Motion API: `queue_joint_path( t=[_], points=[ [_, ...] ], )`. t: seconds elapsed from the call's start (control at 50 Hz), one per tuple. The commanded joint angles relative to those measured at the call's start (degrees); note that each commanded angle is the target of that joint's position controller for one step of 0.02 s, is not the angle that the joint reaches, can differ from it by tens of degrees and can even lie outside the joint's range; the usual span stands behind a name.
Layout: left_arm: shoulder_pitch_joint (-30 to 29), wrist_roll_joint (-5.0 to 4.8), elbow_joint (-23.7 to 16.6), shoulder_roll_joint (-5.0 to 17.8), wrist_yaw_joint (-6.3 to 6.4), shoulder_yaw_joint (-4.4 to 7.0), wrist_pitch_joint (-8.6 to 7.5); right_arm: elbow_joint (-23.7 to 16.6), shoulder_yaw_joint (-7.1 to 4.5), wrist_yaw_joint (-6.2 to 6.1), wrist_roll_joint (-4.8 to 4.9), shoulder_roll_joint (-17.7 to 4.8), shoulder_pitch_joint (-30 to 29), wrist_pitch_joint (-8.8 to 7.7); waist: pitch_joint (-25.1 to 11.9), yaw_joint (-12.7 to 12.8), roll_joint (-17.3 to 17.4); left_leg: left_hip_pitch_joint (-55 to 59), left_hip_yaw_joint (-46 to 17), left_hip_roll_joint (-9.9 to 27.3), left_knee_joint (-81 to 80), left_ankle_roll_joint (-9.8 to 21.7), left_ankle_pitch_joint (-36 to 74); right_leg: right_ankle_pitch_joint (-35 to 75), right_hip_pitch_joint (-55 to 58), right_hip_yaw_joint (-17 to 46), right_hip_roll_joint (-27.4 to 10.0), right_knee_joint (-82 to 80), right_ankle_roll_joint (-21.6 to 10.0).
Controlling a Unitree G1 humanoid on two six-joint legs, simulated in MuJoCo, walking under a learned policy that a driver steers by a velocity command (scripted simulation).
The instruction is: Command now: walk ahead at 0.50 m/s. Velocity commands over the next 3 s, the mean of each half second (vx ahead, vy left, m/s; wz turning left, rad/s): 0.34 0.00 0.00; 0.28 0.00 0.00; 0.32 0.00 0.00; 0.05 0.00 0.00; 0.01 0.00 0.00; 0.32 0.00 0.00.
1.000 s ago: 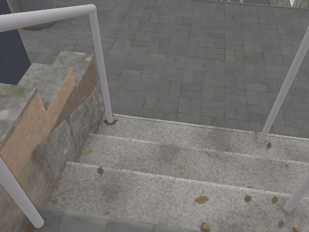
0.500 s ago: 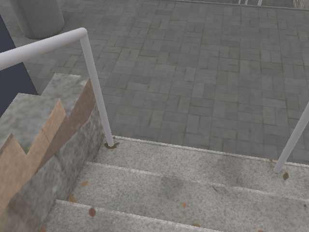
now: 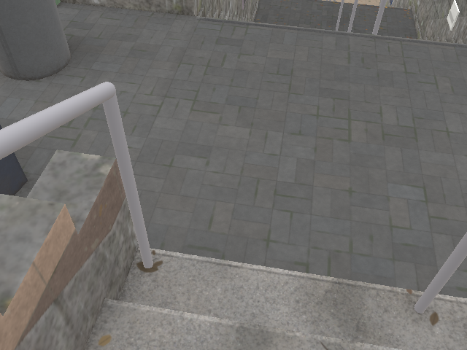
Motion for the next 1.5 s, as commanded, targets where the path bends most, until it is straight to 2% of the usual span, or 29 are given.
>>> queue_joint_path(
  t=[0.02,0.06,0.12,0.22,0.28,0.3,0.32,0.34,0.36,0.42,0.44,0.46,0.52,0.58,0.66,0.72,0.82,0.86,1.02,1.1,1.18,1.22,1.26,1.28,1.3,1.36,1.38,1.44,1.5],
  points=[
    [-6.4,0.55,-8.6,4.8,0.56,0.97,0.22,-1.3,-0.57,0.28,-1.04,-6.9,4.1,0.60,3.4,1.3,1.0,9.9,-29.8,20.7,-21.0,15.4,13.1,3.0,-23.1,2.5,-5.4,0.3,-0.9],
    [-3.5,1.65,-7.6,3.2,-0.97,0.67,1.61,-2.1,-0.41,-1.09,-2.55,-7.0,1.0,0.69,2.4,3.6,3.1,0.1,-23.5,17.1,-21.3,14.3,12.1,17.3,-13.7,0.5,-6.9,-5.8,-0.5],
    [-9.3,4.02,-10.7,2.1,-2.81,0.38,1.61,-1.5,0.31,-4.36,-0.44,-5.5,4.0,-0.29,2.8,2.7,7.4,-6.6,-9.8,7.1,-18.1,8.6,5.6,48.6,-4.2,-3.0,-3.6,-29.5,-1.2],
    [-17.4,2.57,-14.7,0.3,-3.97,-0.41,2.72,0.0,-0.19,-6.66,0.45,-4.9,10.7,2.66,4.3,-1.9,5.8,-7.5,-6.5,4.2,-4.3,6.4,2.2,56.3,5.1,-6.3,0.8,-42.5,1.0],
    [-8.2,2.44,-10.8,0.7,-3.58,-0.31,2.76,-1.1,0.58,-6.64,-0.32,-1.6,10.1,4.10,2.5,2.1,4.3,-3.4,-5.9,2.8,12.2,4.3,3.5,59.7,12.1,-6.8,-0.7,-49.4,2.6],
    [-2.4,1.75,-8.7,1.0,-3.12,-0.23,2.14,-1.0,1.00,-7.08,0.92,-1.2,8.5,4.39,4.6,4.7,4.1,0.9,-5.5,2.4,20.1,3.7,6.0,59.2,12.5,-4.4,-4.5,-62.9,1.8],
    [3.5,2.41,-6.4,2.3,-2.76,0.43,2.19,-0.9,1.17,-6.44,-0.14,0.2,9.4,4.27,2.3,6.2,2.1,-1.4,-5.2,-0.3,32.7,3.0,4.5,67.8,21.3,-2.7,-7.6,-65.5,-0.3],
    [11.3,4.84,-4.0,4.6,-2.78,0.27,1.85,-0.3,1.72,-4.82,-0.75,4.1,14.5,4.10,-5.6,6.5,-11.3,-19.7,-3.9,-5.9,58.0,1.2,-27.5,102.4,43.2,3.7,-16.1,-48.0,-4.4],
    [12.0,4.34,-3.6,6.9,-3.04,0.34,1.76,-0.3,2.33,-4.23,1.20,2.2,21.7,3.41,-13.1,3.7,-17.6,-31.4,-14.1,-3.9,67.0,0.6,-28.9,110.1,54.7,9.0,-23.0,-33.2,-8.9],
    [3.5,2.43,-7.1,5.1,-2.41,-0.22,2.35,-1.1,-0.42,-4.86,0.04,-6.9,11.6,2.78,-9.8,2.4,3.6,-31.1,-17.2,-1.1,55.9,1.2,-5.3,76.2,33.6,8.7,-20.1,-42.8,-9.6],
    [-5.0,3.08,-7.0,6.7,-1.76,-0.06,2.24,-2.3,0.78,-5.35,-0.52,-3.1,12.1,4.32,-8.9,-4.3,0.2,-25.5,-16.8,3.5,47.6,-0.9,1.4,58.8,21.9,15.3,-23.9,-46.4,-14.1],
    [-9.3,4.39,-7.9,3.3,-1.41,-1.12,1.90,-2.0,0.65,-5.88,-1.40,-3.0,10.5,5.95,-6.3,-5.2,3.1,-19.9,-14.5,5.5,45.8,-2.7,4.9,55.7,11.7,17.0,-22.8,-49.8,-14.2],
    [-6.2,3.61,-5.4,0.8,-0.43,-1.85,1.11,-4.3,0.93,-6.46,-2.79,0.2,4.7,7.15,-0.8,-3.1,0.0,-9.7,-12.5,7.0,13.7,-4.6,13.2,58.9,5.2,2.8,-11.5,-50.7,-8.5],
    [-2.7,3.98,-2.6,3.2,1.02,-0.97,3.21,-4.8,1.59,-5.62,-0.88,0.5,2.6,7.55,-6.2,-1.5,-5.9,4.5,-8.1,4.1,4.7,-5.2,11.8,64.8,6.1,1.2,-10.0,-49.5,-5.7],
    [-0.9,1.80,-1.6,1.6,-0.22,-0.91,4.46,-3.9,1.56,-4.68,-1.37,-0.4,1.2,9.15,0.5,0.4,-2.8,7.3,-5.3,3.0,-8.7,-1.1,5.4,5.4,2.4,8.1,-9.5,-55.6,-5.7],
    [2.7,1.18,-2.5,5.5,0.93,0.91,4.85,-2.3,-0.86,-4.60,-0.88,-7.6,1.4,7.89,8.5,3.2,4.2,1.1,-6.6,1.3,-13.7,4.2,-11.1,-15.5,-0.3,7.4,-5.1,-55.2,-5.1],
    [-1.9,1.30,-2.9,0.7,1.51,1.38,2.89,2.5,-2.18,-5.08,-0.65,-7.3,10.9,4.35,4.4,-0.4,13.8,13.0,-33.8,16.2,-25.6,13.8,-14.6,-0.7,-11.1,-6.1,1.3,-27.6,-0.5],
    [-7.7,0.91,-5.4,1.8,0.78,1.63,1.70,2.5,-2.34,-5.20,-1.03,-8.0,13.8,2.73,3.3,-3.4,12.4,18.7,-40.2,20.0,-25.5,16.5,-8.9,-4.8,-23.4,-0.7,-1.7,-15.3,0.2],
    [-4.2,2.26,-2.8,0.8,-0.86,1.16,2.38,1.8,-2.37,-4.89,-0.56,-8.8,7.8,2.76,-1.5,0.8,8.1,2.1,-20.5,12.7,-16.6,10.4,9.4,11.7,-7.2,-6.7,-3.9,-16.6,2.7],
    [-16.0,1.16,-6.4,2.1,-2.40,1.13,-0.41,4.3,-2.04,-6.58,0.31,-7.4,15.8,1.53,1.7,-5.2,10.5,14.9,-27.1,14.8,-3.1,11.4,-2.2,24.2,-25.5,2.0,-7.8,-27.3,4.2],
    [-18.7,0.51,-6.9,1.5,-3.63,0.78,0.16,1.9,-1.02,-7.18,0.23,-4.8,13.5,4.85,5.6,-6.4,4.8,-3.0,-14.5,6.7,-0.2,5.4,-6.1,37.7,-0.7,-5.8,-1.6,-47.9,6.2],
    [-8.3,-0.66,-3.7,-0.2,-2.18,1.77,1.20,2.2,-1.44,-7.20,-1.20,-7.8,10.8,5.77,5.8,-0.4,7.8,0.0,-12.7,5.6,13.0,2.2,-1.9,36.6,11.0,-6.7,-3.0,-57.6,6.1],
    [7.3,1.77,1.0,5.0,-1.37,3.39,2.11,4.6,-0.56,-6.63,-1.67,-3.3,13.8,4.73,-0.9,6.1,3.0,-10.0,-11.8,0.9,36.4,-0.7,-9.9,54.6,32.4,-2.7,-10.0,-54.6,3.1],
    [16.6,4.50,4.6,10.3,-1.81,3.53,2.26,4.5,0.51,-5.67,-1.01,1.4,15.9,2.95,-7.5,7.8,-12.7,-26.6,-12.8,-3.1,61.7,-2.4,-31.9,91.7,48.3,0.7,-16.4,-35.2,3.4],
    [19.7,3.70,6.3,12.6,-2.33,3.65,3.18,2.3,0.70,-4.76,1.62,0.6,19.1,1.10,-13.5,6.3,-20.9,-37.1,-14.1,-2.1,73.5,-4.2,-30.0,109.0,53.3,5.8,-23.0,-29.1,1.4],
    [8.4,2.89,5.5,6.8,-2.71,0.83,4.37,-2.5,1.61,-7.30,3.31,0.9,7.3,2.94,-8.1,2.3,-8.7,-39.4,-8.8,2.5,70.3,-3.7,-11.6,65.8,31.1,16.7,-25.6,-42.9,-8.6],
    [-1.6,3.31,3.8,-0.2,-2.73,-1.70,3.98,-4.4,1.42,-8.51,1.99,-1.0,0.3,5.03,-0.8,0.0,-2.7,-34.4,-6.7,3.6,66.8,-1.9,-6.9,64.4,17.4,12.8,-21.7,-46.5,-6.7],
    [0.7,3.76,6.2,0.3,-0.92,-1.92,1.90,-3.8,1.13,-7.68,-0.26,-0.8,4.1,4.46,0.5,-2.5,-9.2,-34.1,-12.3,3.9,48.8,-0.1,2.5,63.1,15.7,8.6,-18.9,-40.7,-6.1],
    [-4.8,3.41,4.8,1.3,2.24,-2.47,2.81,-5.9,2.02,-6.26,-1.83,2.1,-2.8,3.89,-0.6,-3.8,-4.9,-13.2,-7.3,5.2,8.0,-1.7,21.8,58.6,6.7,-0.5,-12.3,-46.8,-3.8]
  ],
)
Next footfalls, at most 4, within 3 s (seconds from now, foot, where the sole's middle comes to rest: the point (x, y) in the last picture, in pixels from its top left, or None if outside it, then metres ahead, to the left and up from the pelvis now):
0.32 right None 0.27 -0.08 -0.90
0.68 left None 0.31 0.15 -0.90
1.26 right None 0.48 -0.22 -1.05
1.62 left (232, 343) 0.65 0.00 -1.05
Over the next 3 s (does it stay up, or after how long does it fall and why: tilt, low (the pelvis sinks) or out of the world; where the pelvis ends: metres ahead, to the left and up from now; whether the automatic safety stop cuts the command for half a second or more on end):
stays up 0.73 -0.06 -0.32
